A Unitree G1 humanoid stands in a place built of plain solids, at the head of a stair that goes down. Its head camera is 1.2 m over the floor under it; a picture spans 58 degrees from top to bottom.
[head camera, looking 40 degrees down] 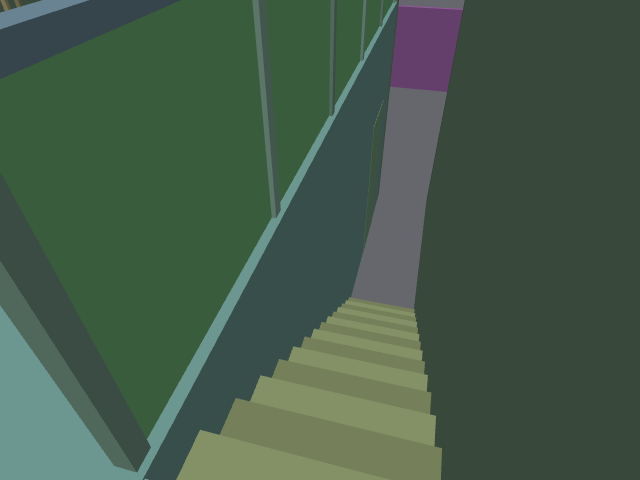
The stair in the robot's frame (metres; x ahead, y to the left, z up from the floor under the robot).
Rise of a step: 0.20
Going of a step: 0.24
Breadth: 0.81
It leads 14 degrees to the right of straight ahead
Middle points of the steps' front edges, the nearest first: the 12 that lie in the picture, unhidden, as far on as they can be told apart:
0.60 0.00 -0.20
0.83 -0.05 -0.40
1.06 -0.11 -0.60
1.29 -0.17 -0.81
1.52 -0.23 -1.01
1.75 -0.29 -1.21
1.98 -0.35 -1.41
2.21 -0.41 -1.62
2.44 -0.46 -1.82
2.67 -0.52 -2.02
2.90 -0.58 -2.22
3.13 -0.64 -2.43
